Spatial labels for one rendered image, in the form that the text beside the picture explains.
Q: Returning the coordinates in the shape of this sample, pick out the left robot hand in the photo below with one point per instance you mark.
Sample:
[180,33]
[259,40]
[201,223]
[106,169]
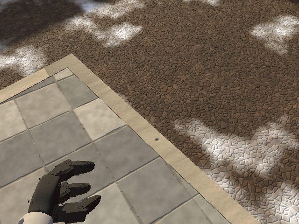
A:
[50,192]

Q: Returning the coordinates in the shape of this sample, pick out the robot left forearm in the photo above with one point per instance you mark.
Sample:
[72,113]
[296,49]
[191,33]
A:
[36,218]

